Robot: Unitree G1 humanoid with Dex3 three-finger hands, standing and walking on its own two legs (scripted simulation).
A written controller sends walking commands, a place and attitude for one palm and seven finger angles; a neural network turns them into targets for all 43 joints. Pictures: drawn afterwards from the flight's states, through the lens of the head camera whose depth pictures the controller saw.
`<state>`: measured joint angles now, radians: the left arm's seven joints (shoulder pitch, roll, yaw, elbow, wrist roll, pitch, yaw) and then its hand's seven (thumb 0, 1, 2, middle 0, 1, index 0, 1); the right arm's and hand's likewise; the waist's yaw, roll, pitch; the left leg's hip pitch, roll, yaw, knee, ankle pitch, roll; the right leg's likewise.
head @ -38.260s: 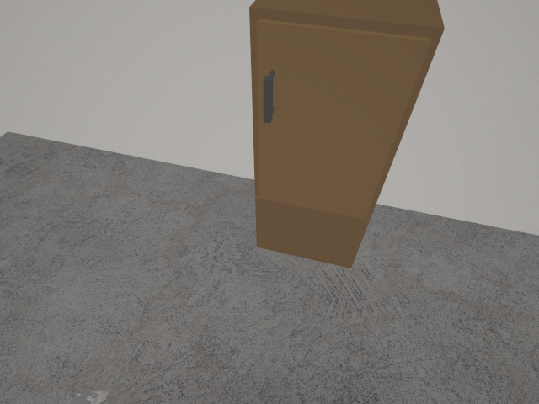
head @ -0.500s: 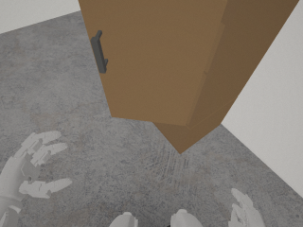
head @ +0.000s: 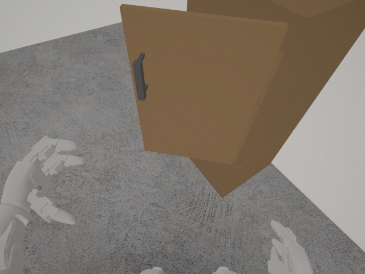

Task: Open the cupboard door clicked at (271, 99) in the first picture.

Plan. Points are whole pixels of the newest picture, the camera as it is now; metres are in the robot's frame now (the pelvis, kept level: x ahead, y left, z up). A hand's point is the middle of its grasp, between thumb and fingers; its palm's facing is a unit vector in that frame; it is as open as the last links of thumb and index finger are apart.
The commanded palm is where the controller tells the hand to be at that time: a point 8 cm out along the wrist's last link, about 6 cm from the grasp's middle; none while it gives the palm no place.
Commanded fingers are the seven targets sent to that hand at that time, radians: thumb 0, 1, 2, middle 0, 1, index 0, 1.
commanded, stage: raise the hand with hooked fingers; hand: left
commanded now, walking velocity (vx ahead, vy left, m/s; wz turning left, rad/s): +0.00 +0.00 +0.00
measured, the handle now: (141, 77) +0.60 +0.17 +0.07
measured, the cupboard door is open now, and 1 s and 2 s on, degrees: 46 46 46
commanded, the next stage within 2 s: move the hooked fingers beside the handle in 0.68 s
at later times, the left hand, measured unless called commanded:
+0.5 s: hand (72, 165) +0.30 +0.25 +0.08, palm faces -0.06 -1.00 -0.04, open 13.9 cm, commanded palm +0.27 +0.30 +0.09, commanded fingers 0.00 -0.50 0.30 -0.30 -1.20 -0.30 -1.20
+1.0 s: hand (83, 155) +0.32 +0.23 +0.08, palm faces -0.06 -1.00 -0.03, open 14.0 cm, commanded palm +0.30 +0.29 +0.09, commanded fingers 0.00 -0.50 0.30 -0.30 -1.20 -0.30 -1.20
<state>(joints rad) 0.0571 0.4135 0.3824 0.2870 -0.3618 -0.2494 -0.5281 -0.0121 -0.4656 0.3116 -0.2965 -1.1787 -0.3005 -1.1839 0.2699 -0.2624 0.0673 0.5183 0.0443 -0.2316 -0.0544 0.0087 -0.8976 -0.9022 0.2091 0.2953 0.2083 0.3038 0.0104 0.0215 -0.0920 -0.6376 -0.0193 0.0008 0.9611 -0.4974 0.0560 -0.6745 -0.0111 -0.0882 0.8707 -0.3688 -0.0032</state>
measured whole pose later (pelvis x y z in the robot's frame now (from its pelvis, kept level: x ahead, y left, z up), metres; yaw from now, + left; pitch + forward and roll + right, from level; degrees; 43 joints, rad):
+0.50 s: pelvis +0.01 -0.02 +0.01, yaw -1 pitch +10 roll -2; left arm -0.04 0.44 0.43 0.41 -0.36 -0.25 -0.57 -0.02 -0.50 0.30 -0.30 -1.20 -0.30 -1.20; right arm 0.31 -0.30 0.04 0.53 0.05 -0.19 -0.06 0.01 -0.90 -0.90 0.21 0.30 0.21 0.30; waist -0.01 0.02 -0.08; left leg -0.59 0.00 0.01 0.89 -0.47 0.04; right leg -0.65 0.01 -0.08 0.82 -0.35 -0.02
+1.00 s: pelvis +0.00 -0.03 +0.01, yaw +0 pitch +10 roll -1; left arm -0.23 0.45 0.41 0.59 -0.33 -0.27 -0.57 -0.02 -0.50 0.30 -0.30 -1.20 -0.30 -1.20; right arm 0.27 -0.29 0.06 0.56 0.05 -0.18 -0.09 0.01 -0.90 -0.90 0.21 0.30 0.21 0.30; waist -0.01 0.02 -0.07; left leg -0.62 0.00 -0.01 0.90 -0.46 0.02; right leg -0.67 0.01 -0.10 0.84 -0.35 -0.04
